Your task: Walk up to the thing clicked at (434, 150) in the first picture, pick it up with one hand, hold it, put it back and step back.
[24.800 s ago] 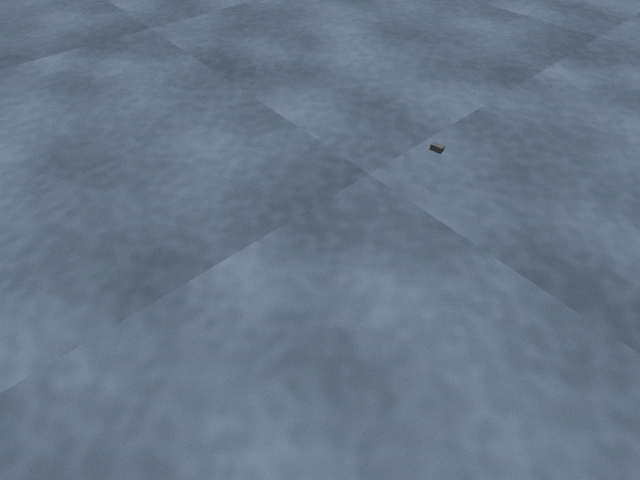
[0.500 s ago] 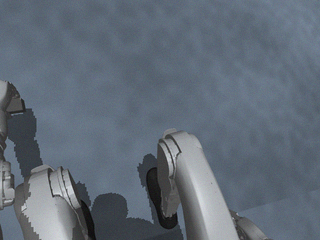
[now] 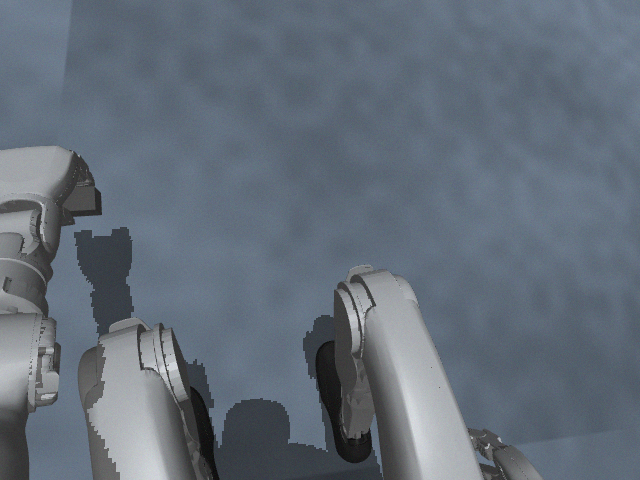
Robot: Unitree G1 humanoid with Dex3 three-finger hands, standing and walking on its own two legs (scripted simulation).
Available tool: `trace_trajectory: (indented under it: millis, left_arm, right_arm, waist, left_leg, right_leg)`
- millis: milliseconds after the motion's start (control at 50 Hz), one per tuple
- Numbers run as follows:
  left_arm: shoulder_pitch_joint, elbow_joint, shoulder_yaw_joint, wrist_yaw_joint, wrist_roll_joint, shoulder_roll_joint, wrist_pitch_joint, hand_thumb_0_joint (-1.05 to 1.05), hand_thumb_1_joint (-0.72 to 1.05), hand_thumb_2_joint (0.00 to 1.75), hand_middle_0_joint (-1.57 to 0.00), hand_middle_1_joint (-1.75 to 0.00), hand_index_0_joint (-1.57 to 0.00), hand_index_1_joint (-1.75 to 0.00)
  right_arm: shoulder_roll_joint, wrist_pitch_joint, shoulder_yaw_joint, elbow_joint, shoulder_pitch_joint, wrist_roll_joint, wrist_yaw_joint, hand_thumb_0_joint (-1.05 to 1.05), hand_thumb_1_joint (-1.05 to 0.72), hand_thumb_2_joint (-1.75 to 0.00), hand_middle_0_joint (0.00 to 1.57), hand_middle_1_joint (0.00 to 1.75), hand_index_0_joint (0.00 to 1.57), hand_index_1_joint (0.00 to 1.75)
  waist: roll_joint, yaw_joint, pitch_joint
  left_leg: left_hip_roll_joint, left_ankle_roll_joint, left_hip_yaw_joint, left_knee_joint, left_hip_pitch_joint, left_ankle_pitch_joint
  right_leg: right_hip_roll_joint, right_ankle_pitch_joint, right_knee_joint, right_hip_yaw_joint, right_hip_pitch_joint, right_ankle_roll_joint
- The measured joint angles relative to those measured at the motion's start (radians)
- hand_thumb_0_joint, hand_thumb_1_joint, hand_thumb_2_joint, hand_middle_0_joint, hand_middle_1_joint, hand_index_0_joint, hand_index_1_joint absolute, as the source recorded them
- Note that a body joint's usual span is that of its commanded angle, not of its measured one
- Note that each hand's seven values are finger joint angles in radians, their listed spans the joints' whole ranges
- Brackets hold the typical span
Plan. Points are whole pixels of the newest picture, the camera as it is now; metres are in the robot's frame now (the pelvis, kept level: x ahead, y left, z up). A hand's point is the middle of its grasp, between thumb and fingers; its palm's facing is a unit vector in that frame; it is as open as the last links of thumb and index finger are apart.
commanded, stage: lift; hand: left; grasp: from above
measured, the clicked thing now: (70, 202) +0.50 +0.25 -0.19
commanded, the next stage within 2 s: hold in 1.62 s
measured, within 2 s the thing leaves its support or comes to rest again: neither
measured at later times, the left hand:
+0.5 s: hand out of the picture +0.42 +0.27 -0.03, palm faces -0.45 -0.04 -0.89, open 6.3 cm
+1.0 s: hand out of the picture +0.36 +0.27 +0.18, palm faces -0.42 -0.09 -0.90, open 6.3 cm
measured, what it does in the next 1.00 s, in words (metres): rises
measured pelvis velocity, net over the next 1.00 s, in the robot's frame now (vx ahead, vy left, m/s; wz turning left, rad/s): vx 0.01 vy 0.01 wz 0.10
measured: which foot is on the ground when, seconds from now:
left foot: down 0.00-1.00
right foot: down 0.00-1.00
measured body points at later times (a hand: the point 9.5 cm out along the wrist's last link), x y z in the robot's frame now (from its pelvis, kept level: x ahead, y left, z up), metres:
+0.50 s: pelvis +0.00 +0.00 +0.08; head +0.19 +0.04 +0.48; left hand +0.44 +0.27 +0.02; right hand +0.09 -0.27 -0.04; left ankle +0.08 +0.13 -0.31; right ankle +0.11 -0.13 -0.31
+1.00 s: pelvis +0.01 +0.01 +0.26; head +0.13 +0.03 +0.69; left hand +0.37 +0.27 +0.23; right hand +0.16 -0.24 +0.13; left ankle +0.08 +0.13 -0.31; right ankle +0.11 -0.13 -0.31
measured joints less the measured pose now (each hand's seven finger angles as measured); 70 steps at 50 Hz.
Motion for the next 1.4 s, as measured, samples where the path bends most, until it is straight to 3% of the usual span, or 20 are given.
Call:
trace_trajectory:
  millis: [160,400,600,920,1240,1400]
  left_arm:
    - [0.051,-0.081,-0.006,-0.075,-0.043,-0.036,0.025,0.01,0.55,0.01,-1.08,-0.02,-1.12,-0.02]
    - [0.199,-0.301,-0.044,-0.173,-0.102,-0.077,0.021,0.00,0.53,0.08,-1.03,-0.08,-1.07,-0.08]
    - [0.337,-0.490,-0.086,-0.213,-0.164,-0.119,0.057,0.00,0.52,0.12,-1.00,-0.12,-1.04,-0.12]
    - [0.551,-0.671,-0.150,-0.252,-0.230,-0.181,0.143,0.00,0.53,0.10,-1.02,-0.10,-1.06,-0.10]
    - [0.611,-0.557,-0.203,-0.208,-0.222,-0.246,0.142,0.00,0.52,0.08,-1.06,-0.05,-1.09,-0.06]
    - [0.623,-0.523,-0.198,-0.185,-0.209,-0.268,0.130,0.00,0.51,0.08,-1.07,-0.03,-1.11,-0.04]
  right_arm:
    - [0.014,0.034,-0.030,0.006,0.020,0.031,-0.023,0.01,-0.92,-0.90,0.20,0.30,0.20,0.29]
    - [0.017,0.084,-0.071,-0.024,0.016,0.078,-0.068,0.01,-0.91,-0.90,0.20,0.30,0.20,0.29]
    - [0.019,0.103,-0.092,-0.051,-0.025,0.113,-0.114,0.01,-0.91,-0.90,0.20,0.30,0.20,0.29]
    - [0.058,0.117,-0.085,-0.039,-0.039,0.162,-0.198,0.01,-0.90,-0.90,0.20,0.30,0.20,0.29]
    - [0.064,0.081,-0.085,0.005,0.032,0.172,-0.243,0.01,-0.90,-0.90,0.20,0.30,0.20,0.30]
    - [0.055,0.088,-0.095,0.011,0.056,0.167,-0.237,0.01,-0.90,-0.90,0.20,0.30,0.20,0.29]
  waist:
    - [0.016,0.024,-0.037]
    - [0.032,0.089,-0.088]
    - [0.030,0.136,-0.122]
    - [0.028,0.173,-0.121]
    - [0.015,0.182,-0.094]
    - [0.006,0.184,-0.064]
  left_leg:
    - [-0.001,0.006,0.020,-0.052,0.035,0.004]
    - [0.001,0.011,0.047,-0.179,0.158,0.015]
    - [0.007,0.009,0.065,-0.339,0.335,0.025]
    - [0.010,0.008,0.101,-0.730,0.797,0.084]
    - [0.018,0.004,0.140,-1.149,1.276,0.178]
    - [0.015,0.004,0.157,-1.305,1.443,0.222]
  right_leg:
    - [-0.005,-0.002,-0.042,0.013,0.031,0.002]
    - [-0.010,0.006,-0.159,0.024,0.146,0.003]
    - [-0.011,0.018,-0.312,0.026,0.313,0.002]
    - [-0.011,0.081,-0.697,0.029,0.763,0.004]
    - [0.002,0.183,-1.111,0.041,1.226,0.002]
    - [0.002,0.229,-1.264,0.049,1.386,0.004]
